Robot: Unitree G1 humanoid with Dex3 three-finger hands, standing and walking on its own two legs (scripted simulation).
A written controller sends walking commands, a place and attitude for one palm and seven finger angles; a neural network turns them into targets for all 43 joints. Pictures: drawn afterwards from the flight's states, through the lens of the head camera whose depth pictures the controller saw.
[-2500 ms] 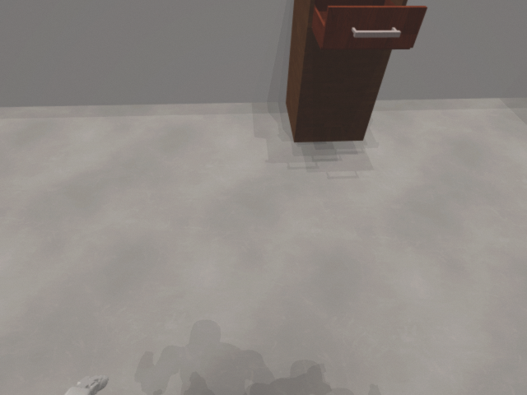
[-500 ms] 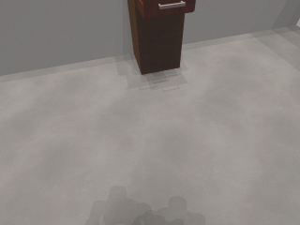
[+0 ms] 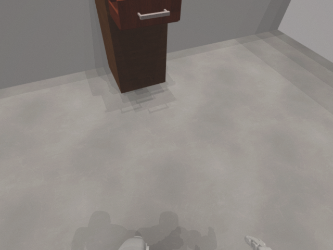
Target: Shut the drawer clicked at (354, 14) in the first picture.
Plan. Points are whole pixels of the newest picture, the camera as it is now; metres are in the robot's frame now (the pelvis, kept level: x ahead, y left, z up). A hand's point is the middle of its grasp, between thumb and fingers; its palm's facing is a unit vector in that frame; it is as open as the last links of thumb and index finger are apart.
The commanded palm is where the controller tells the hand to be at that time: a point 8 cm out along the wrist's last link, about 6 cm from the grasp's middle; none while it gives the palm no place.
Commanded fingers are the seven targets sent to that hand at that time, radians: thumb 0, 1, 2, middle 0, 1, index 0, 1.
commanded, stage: walk to a spot facing it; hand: left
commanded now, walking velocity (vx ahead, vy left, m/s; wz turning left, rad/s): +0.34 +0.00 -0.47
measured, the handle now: (153, 13) +1.29 +0.26 -0.01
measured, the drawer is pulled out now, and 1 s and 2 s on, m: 0.23 0.23 0.23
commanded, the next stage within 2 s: turn to face it in 1.82 s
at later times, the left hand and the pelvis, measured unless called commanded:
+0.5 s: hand (116, 179) +0.33 +0.22 -0.17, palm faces -0.26 -0.96 -0.13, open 7.3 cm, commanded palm none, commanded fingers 0.00 0.90 0.90 -0.20 -0.30 -0.20 -0.30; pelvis +0.20 +0.07 +0.00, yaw -16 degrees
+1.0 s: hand (143, 141) +0.49 +0.16 -0.16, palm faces -0.36 -0.90 -0.24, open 7.3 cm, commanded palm none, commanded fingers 0.00 0.90 0.90 -0.20 -0.30 -0.20 -0.30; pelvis +0.43 -0.02 +0.00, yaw -25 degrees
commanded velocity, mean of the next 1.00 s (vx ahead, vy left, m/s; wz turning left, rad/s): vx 0.36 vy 0.00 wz -0.33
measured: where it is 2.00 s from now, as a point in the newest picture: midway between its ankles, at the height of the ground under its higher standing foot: (214, 160)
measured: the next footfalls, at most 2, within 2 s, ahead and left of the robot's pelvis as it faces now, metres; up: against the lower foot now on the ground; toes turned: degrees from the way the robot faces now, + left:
left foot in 0.04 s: +0.14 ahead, +0.13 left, +0.00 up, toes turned +3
right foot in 0.68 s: +0.35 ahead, -0.05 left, +0.00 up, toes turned -29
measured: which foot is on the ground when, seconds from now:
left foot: up 0.00-0.02, down 0.04-0.66, up 0.68-1.00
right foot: down 0.00-0.06, up 0.08-0.66, down 0.68-1.00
